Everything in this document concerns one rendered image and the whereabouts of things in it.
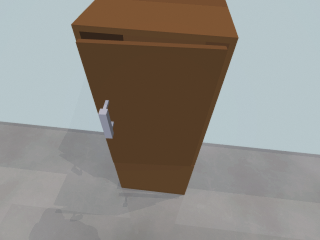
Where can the handle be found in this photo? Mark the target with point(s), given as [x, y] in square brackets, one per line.
[106, 123]

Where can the cupboard door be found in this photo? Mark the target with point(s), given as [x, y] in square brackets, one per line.
[159, 96]

